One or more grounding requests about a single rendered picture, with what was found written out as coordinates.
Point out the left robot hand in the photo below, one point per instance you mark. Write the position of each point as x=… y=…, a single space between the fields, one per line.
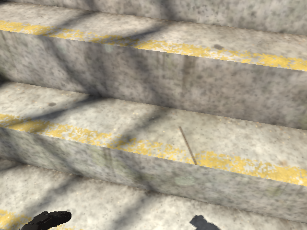
x=45 y=220

